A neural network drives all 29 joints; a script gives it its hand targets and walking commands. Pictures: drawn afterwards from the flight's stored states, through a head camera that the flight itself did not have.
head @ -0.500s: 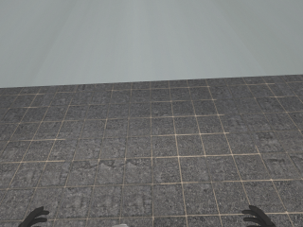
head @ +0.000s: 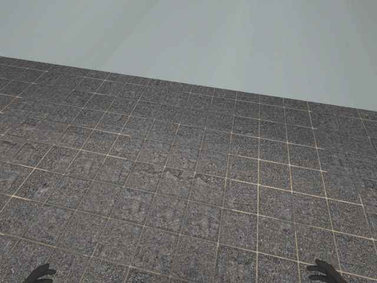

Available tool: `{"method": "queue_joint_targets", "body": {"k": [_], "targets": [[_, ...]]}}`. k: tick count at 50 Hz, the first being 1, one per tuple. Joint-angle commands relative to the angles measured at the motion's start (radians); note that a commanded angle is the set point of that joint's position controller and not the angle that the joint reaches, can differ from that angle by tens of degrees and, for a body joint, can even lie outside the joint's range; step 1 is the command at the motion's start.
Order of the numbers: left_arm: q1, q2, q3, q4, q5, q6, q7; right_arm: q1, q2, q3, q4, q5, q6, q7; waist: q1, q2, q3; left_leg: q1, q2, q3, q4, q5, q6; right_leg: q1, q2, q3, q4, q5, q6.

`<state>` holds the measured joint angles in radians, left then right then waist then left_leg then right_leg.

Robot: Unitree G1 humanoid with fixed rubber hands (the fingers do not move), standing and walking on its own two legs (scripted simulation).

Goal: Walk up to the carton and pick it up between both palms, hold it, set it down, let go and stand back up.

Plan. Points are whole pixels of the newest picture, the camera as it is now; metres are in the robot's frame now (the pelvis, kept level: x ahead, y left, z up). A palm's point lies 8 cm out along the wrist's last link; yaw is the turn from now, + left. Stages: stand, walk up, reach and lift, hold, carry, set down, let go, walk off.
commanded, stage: walk up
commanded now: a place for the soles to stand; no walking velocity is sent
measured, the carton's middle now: out of the picture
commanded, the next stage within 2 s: none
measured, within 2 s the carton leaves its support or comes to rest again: neither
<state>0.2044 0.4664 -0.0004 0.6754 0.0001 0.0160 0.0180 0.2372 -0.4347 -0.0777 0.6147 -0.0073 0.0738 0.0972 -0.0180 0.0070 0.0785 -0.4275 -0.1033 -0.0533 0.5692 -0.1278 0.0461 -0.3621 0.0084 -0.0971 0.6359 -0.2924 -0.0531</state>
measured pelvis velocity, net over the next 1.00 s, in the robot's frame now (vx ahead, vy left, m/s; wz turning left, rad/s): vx -0.19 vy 0.18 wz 0.57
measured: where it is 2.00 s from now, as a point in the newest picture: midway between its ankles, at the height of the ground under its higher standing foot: outside the picture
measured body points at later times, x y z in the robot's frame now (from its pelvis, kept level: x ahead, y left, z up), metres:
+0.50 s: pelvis -0.10 +0.10 +0.00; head -0.08 +0.11 +0.45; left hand -0.02 +0.45 -0.07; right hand +0.08 -0.19 -0.07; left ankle -0.07 +0.24 -0.72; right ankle -0.01 +0.01 -0.71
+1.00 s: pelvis -0.19 +0.18 +0.00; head -0.17 +0.19 +0.45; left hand -0.24 +0.54 -0.07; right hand +0.08 -0.04 -0.08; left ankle -0.19 +0.33 -0.70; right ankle -0.06 +0.09 -0.72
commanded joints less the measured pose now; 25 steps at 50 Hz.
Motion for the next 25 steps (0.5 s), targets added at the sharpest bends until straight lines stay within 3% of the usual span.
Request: {"method": "queue_joint_targets", "body": {"k": [1, 2, 3, 4, 5, 6, 7, 8, 10, 11, 13, 14, 15, 16, 17, 18, 19, 20, 21, 22, 23, 24, 25], "targets": [[0.029, 0.313, 0.139, 0.001, 0.02, -0.024, 0.019, -0.006, -0.133, -0.017, -0.12, -0.065, -0.012, -0.002, 0.044, -0.288, -0.118, -0.376, 0.016, -0.043, 0.297, -0.303, -0.06, 0.286, -0.521, 0.48, -0.475, -0.273, -0.154], [-0.07, 0.303, 0.132, -0.054, 0.013, -0.03, 0.025, -0.005, -0.199, -0.042, -0.101, -0.072, -0.003, -0.004, 0.019, -0.201, -0.098, -0.243, 0.082, -0.064, 0.477, -0.267, -0.072, 0.068, -0.559, 0.425, -0.513, -0.249, -0.189], [-0.13, 0.276, 0.132, -0.057, 0.015, -0.041, 0.033, 0.038, -0.235, -0.045, -0.074, -0.055, -0.005, 0.015, -0.026, -0.118, -0.065, -0.198, 0.1, -0.07, 0.572, -0.224, -0.087, -0.015, -0.522, 0.37, -0.508, -0.197, -0.179], [-0.178, 0.245, 0.122, -0.043, 0.01, -0.045, 0.034, 0.087, -0.242, -0.054, -0.061, -0.039, -0.011, 0.024, -0.082, -0.122, -0.097, -0.157, 0.117, -0.06, 0.624, -0.144, -0.097, -0.015, -0.44, 0.233, -0.492, -0.164, -0.125], [-0.176, 0.243, 0.118, -0.043, 0.015, -0.056, 0.041, 0.135, -0.228, -0.056, -0.022, -0.039, -0.012, 0.036, -0.086, -0.11, -0.129, -0.112, 0.105, -0.042, 0.659, -0.118, -0.079, -0.016, -0.393, 0.175, -0.455, -0.138, -0.114], [-0.184, 0.231, 0.126, -0.041, 0.016, -0.056, 0.036, 0.158, -0.217, -0.042, -0.003, -0.033, -0.015, 0.049, -0.088, -0.108, -0.128, -0.13, 0.117, -0.006, 0.594, -0.113, -0.072, 0.012, -0.352, 0.109, -0.428, -0.12, -0.091], [-0.16, 0.236, 0.127, -0.037, 0.023, -0.053, 0.028, 0.081, -0.215, -0.043, -0.02, -0.028, -0.011, 0.051, -0.045, -0.133, -0.075, -0.139, 0.174, 0.004, 0.488, -0.12, -0.073, 0.0, -0.348, 0.084, -0.402, -0.136, -0.107], [-0.128, 0.241, 0.127, -0.023, 0.014, -0.049, 0.02, 0.083, -0.204, -0.039, -0.026, -0.04, -0.01, 0.052, -0.031, -0.12, -0.101, -0.144, 0.151, 0.048, 0.45, -0.14, -0.071, 0.03, -0.356, 0.079, -0.389, -0.135, -0.114], [-0.088, 0.286, 0.152, -0.011, 0.031, -0.045, 0.011, 0.047, -0.205, -0.038, -0.053, -0.028, -0.014, 0.06, 0.017, -0.215, -0.124, -0.121, 0.183, 0.081, 0.319, -0.198, -0.078, 0.09, -0.382, 0.064, -0.368, -0.228, -0.119], [-0.109, 0.296, 0.146, -0.02, 0.032, -0.045, 0.003, 0.04, -0.189, -0.036, -0.05, -0.031, -0.019, 0.058, 0.004, -0.207, -0.087, -0.089, 0.203, 0.068, 0.215, -0.226, -0.065, 0.047, -0.388, 0.042, -0.349, -0.21, -0.12], [-0.132, 0.3, 0.154, -0.011, 0.028, -0.04, -0.007, 0.113, -0.196, -0.041, -0.023, -0.033, -0.018, 0.047, -0.022, -0.153, -0.157, 0.067, 0.167, 0.139, 0.147, -0.258, -0.029, 0.007, -0.389, 0.002, -0.294, -0.202, -0.104], [-0.152, 0.292, 0.155, -0.007, 0.042, -0.035, -0.004, 0.153, -0.194, -0.06, -0.011, -0.036, -0.023, 0.039, -0.05, -0.137, -0.161, 0.134, 0.164, 0.108, 0.07, -0.254, -0.017, -0.028, -0.367, -0.041, -0.204, -0.242, -0.074], [-0.141, 0.263, 0.139, 0.007, 0.034, -0.03, -0.006, 0.205, -0.221, -0.077, 0.008, -0.05, -0.02, 0.032, -0.058, -0.072, -0.181, 0.185, 0.117, 0.094, 0.016, -0.275, 0.012, -0.085, -0.311, -0.086, -0.054, -0.304, -0.043], [-0.134, 0.201, 0.109, -0.001, 0.023, -0.024, -0.008, 0.219, -0.284, -0.092, 0.015, -0.049, -0.017, 0.022, -0.075, 0.092, -0.109, 0.131, 0.178, -0.127, -0.143, -0.432, 0.066, -0.183, -0.21, -0.11, 0.097, -0.349, 0.009], [-0.091, 0.151, 0.091, -0.04, -0.003, -0.016, -0.013, 0.139, -0.39, -0.106, -0.027, -0.056, -0.009, 0.013, -0.065, 0.331, -0.055, 0.054, 0.315, -0.524, -0.359, -0.451, 0.167, -0.32, -0.046, -0.108, 0.274, -0.323, 0.075], [-0.135, 0.191, 0.109, -0.021, -0.008, -0.019, -0.004, 0.089, -0.404, -0.115, -0.062, -0.055, -0.009, 0.016, -0.083, 0.263, -0.032, 0.046, 0.348, -0.615, -0.376, -0.295, 0.227, -0.312, -0.032, 0.018, 0.359, -0.292, 0.073], [-0.098, 0.2, 0.118, -0.009, -0.016, -0.029, 0.004, 0.024, -0.375, -0.102, -0.084, -0.05, -0.014, 0.005, -0.041, 0.233, -0.031, -0.01, 0.308, -0.549, -0.331, -0.198, 0.216, -0.255, -0.044, 0.071, 0.38, -0.284, 0.056], [-0.087, 0.207, 0.112, -0.01, -0.025, -0.036, 0.001, -0.025, -0.323, -0.082, -0.105, -0.058, -0.016, 0.001, -0.011, 0.141, -0.026, -0.03, 0.242, -0.409, -0.24, -0.087, 0.171, -0.148, -0.049, 0.057, 0.312, -0.167, 0.043], [-0.035, 0.184, 0.109, 0.014, -0.028, -0.038, -0.002, -0.046, -0.303, -0.079, -0.115, -0.073, -0.018, 0.001, 0.009, 0.227, -0.047, -0.042, 0.205, -0.366, -0.234, -0.072, 0.152, -0.09, -0.036, 0.051, 0.258, -0.133, 0.038], [-0.009, 0.167, 0.119, 0.033, -0.022, -0.038, 0.001, -0.046, -0.244, -0.063, -0.133, -0.079, -0.023, 0.008, -0.004, 0.232, -0.072, -0.024, 0.181, -0.347, -0.229, -0.021, 0.149, -0.032, 0.01, 0.029, 0.16, -0.121, 0.032], [-0.004, 0.161, 0.102, 0.024, -0.015, -0.041, 0.012, -0.039, -0.236, -0.054, -0.141, -0.072, -0.024, 0.015, -0.001, 0.203, -0.074, -0.011, 0.199, -0.344, -0.221, 0.087, 0.156, 0.008, 0.026, 0.022, 0.091, -0.121, 0.031], [0.02, 0.142, 0.104, 0.024, -0.019, -0.043, 0.014, -0.027, -0.218, -0.055, -0.147, -0.067, -0.025, 0.018, 0.001, 0.168, -0.125, -0.025, 0.171, -0.322, -0.189, 0.13, 0.142, 0.1, 0.032, 0.037, 0.0, -0.088, 0.016], [0.069, 0.147, 0.105, 0.027, -0.017, -0.051, 0.021, -0.076, -0.224, -0.053, -0.153, -0.046, -0.02, 0.02, 0.049, 0.18, -0.12, -0.123, 0.161, -0.287, -0.148, 0.074, 0.109, 0.257, 0.034, 0.042, -0.138, 0.029, 0.013]]}}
